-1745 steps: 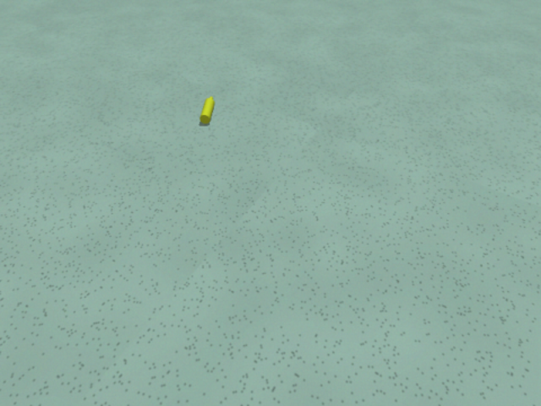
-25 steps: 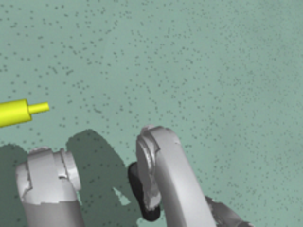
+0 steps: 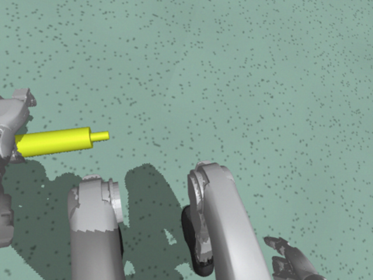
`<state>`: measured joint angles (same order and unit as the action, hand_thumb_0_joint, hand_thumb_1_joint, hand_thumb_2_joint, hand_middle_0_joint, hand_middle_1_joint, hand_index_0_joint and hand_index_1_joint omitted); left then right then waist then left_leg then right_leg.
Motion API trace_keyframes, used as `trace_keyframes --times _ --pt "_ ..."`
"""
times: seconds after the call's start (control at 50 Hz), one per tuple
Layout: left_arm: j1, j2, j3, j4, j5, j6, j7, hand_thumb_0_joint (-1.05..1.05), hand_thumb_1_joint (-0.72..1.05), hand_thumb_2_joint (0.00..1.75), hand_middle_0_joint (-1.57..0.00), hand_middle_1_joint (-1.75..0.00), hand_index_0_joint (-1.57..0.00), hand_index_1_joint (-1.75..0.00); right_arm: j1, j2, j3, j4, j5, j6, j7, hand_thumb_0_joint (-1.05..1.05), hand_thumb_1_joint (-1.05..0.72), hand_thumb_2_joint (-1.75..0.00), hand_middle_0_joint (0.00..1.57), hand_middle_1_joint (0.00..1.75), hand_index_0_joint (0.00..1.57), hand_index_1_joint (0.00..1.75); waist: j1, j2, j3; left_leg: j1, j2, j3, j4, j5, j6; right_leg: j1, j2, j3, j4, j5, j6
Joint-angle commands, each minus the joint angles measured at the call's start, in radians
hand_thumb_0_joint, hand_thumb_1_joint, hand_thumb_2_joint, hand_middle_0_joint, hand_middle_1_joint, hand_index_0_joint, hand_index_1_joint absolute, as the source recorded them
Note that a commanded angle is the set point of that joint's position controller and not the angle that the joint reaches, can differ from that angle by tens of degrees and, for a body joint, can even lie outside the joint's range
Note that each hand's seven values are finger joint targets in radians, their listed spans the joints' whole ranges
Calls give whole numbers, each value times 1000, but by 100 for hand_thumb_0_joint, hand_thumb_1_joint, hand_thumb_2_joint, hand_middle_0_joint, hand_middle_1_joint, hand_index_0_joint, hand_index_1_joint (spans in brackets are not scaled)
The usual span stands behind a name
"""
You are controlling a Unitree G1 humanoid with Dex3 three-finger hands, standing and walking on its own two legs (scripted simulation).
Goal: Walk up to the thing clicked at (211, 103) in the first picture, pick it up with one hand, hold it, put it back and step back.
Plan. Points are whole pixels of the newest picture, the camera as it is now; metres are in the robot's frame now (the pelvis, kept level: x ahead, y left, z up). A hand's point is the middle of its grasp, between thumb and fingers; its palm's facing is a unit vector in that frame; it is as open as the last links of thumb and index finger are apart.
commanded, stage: withdraw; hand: left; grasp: from above
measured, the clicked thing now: (64, 140) +0.47 +0.26 -0.32
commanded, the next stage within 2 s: home in 0.16 s
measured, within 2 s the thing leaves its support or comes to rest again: neither
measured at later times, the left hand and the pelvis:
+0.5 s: hand (4, 123) +0.45 +0.32 -0.12, palm faces -0.34 -0.14 -0.93, open 12.8 cm; pelvis +0.01 +0.01 +0.01, yaw +0 degrees
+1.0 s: hand out of the picture +0.28 +0.26 +0.09, palm faces -0.10 -0.83 -0.55, open 7.5 cm; pelvis +0.02 +0.01 +0.19, yaw +5 degrees
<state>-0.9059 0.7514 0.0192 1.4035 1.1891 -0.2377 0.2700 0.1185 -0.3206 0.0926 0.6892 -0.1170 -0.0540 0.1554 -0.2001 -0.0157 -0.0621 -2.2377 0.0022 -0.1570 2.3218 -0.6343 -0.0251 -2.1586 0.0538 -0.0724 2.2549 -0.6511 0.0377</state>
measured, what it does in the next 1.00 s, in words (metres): rises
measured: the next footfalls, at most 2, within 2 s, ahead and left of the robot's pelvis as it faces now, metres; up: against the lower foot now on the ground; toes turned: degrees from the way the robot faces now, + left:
none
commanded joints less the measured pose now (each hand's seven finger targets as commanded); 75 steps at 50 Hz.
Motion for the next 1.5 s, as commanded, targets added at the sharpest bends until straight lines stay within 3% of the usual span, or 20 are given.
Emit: trace_keyframes --times 0.0,0.04,0.08,0.1,0.14,0.2,0.24,0.28,0.32,0.4,0.52,0.6,0.72,0.8,0.88,1.02,1.14,1.28,1.4,1.48 --pt "-314 251 44 -57 39 -72 98 0 -49 99 -8 -101 -9 -100 167 -201 -43 -9 -18 -3 -28 0 -89 -89 20 30 20 30 -46 196 -522 332 -9 97 -160 22 52 262 32 -49 -224 34 -78" --pt "-397 293 68 -87 62 -97 148 0 -49 98 -8 -101 -9 -100 177 -216 -42 0 -32 -5 -35 0 -89 -89 20 30 20 30 -56 258 -573 387 -8 89 -158 35 45 240 31 -69 -200 54 -78" --pt "-425 326 105 -105 85 -99 200 0 -49 98 -7 -101 -8 -100 180 -226 -43 11 -47 -10 -39 0 -89 -89 20 30 20 30 -35 337 -625 464 -5 89 -160 62 34 210 27 -88 -169 84 -82" --pt "-399 318 103 -67 100 -91 222 0 -49 98 -7 -101 -8 -100 183 -227 -45 17 -53 -14 -38 0 -89 -89 20 30 20 30 -49 363 -602 470 -3 88 -160 57 29 193 27 -92 -154 83 -85" --pt "-400 349 141 -123 112 -71 263 0 -49 98 -7 -100 -9 -99 188 -235 -56 25 -61 -21 -37 0 -89 -89 20 30 20 30 -35 410 -654 512 -2 93 -161 82 24 184 22 -100 -136 113 -86" --pt "-362 373 188 -228 94 -11 286 0 -48 96 -10 -97 -10 -96 180 -236 -89 20 -55 -26 -27 0 -90 -90 20 30 20 30 12 511 -793 606 0 99 -193 126 17 181 13 -107 -113 160 -92" --pt "-305 334 168 -223 68 37 273 0 -49 96 -8 -97 -9 -96 180 -230 -103 21 -45 -23 -20 0 -89 -90 20 30 20 30 16 484 -790 585 1 109 -195 135 25 194 13 -98 -139 179 -89" --pt "-274 296 152 -244 48 81 250 0 -33 87 -24 -81 -21 -80 208 -221 -117 33 -34 -18 -16 0 -88 -90 20 30 20 30 16 453 -819 569 -2 120 -202 145 34 238 14 -87 -168 202 -85" --pt "-261 298 162 -288 3 114 217 0 -17 89 -24 -65 -21 -64 233 -221 -134 37 -18 -14 -10 0 -88 -90 20 30 20 30 38 434 -852 591 -5 118 -236 155 39 265 12 -84 -193 207 -85" --pt "-115 176 116 -342 -116 169 109 0 3 75 -20 -44 -18 -45 248 -199 -163 27 28 -1 -7 0 -89 -90 20 30 20 30 66 349 -820 613 -8 97 -329 124 43 312 7 -73 -258 174 -84" --pt "154 20 67 -653 -372 220 -87 0 51 87 -20 -37 -20 -37 195 -160 -178 -53 92 17 -26 0 -90 -90 20 30 20 30 81 162 -730 598 -7 90 -433 112 64 481 9 -40 -417 191 -68" --pt "279 -25 81 -873 -511 232 -160 0 83 90 -20 -30 -20 -30 146 -135 -178 -107 108 22 -53 0 -90 -90 20 30 20 30 110 122 -696 637 -2 96 -501 101 66 566 3 -13 -502 180 -68" --pt "400 -63 120 -1099 -640 256 -177 0 90 90 -20 -30 -20 -30 77 -116 -177 -160 133 10 -97 0 -90 -90 20 30 20 30 145 161 -690 802 7 94 -655 41 57 656 -7 10 -620 119 -71" --pt "560 -167 82 -1175 -740 306 -187 0 90 90 -20 -30 -20 -30 30 -107 -173 -186 143 -14 -130 0 -90 -90 20 30 20 30 135 165 -603 896 13 72 -775 -11 50 699 -14 7 -696 80 -67" --pt "663 -194 86 -1311 -856 374 -194 0 90 90 -20 -30 -20 -30 -3 -95 -163 -218 149 -37 -166 0 -90 -90 20 30 20 30 136 168 -583 992 10 73 -876 -49 49 798 -17 25 -803 46 -63" --pt "877 -267 85 -1432 -1049 475 -184 0 90 90 -20 -30 -20 -30 -2 -58 -136 -256 160 -78 -220 0 -90 -90 20 30 20 30 121 129 -505 1177 9 71 -1027 31 46 984 -22 38 -978 100 -60" --pt "1031 -327 96 -1490 -1148 534 -173 0 90 90 -20 -30 -20 -30 46 -30 -110 -267 158 -115 -267 0 -90 -90 20 30 20 30 129 136 -406 1321 11 55 -1184 101 40 1154 -25 37 -1127 157 -58" --pt "1227 -407 94 -1592 -1241 612 -183 0 90 90 -20 -30 -20 -30 111 -12 -89 -287 152 -149 -322 0 -90 -90 20 30 20 30 136 119 -342 1508 9 80 -1323 319 31 1373 -21 20 -1285 334 -53" --pt "1378 -436 87 -1691 -1260 649 -198 0 90 90 -20 -30 -20 -30 139 2 -90 -317 144 -178 -349 0 -90 -90 20 30 20 30 147 86 -281 1602 2 101 -1400 441 33 1515 -17 9 -1393 441 -48" --pt "1406 -439 78 -1724 -1250 655 -213 0 90 90 -20 -30 -20 -30 135 -1 -98 -332 138 -193 -353 0 -90 -90 20 30 20 30 151 65 -218 1621 -4 109 -1439 415 40 1537 -19 8 -1442 420 -44"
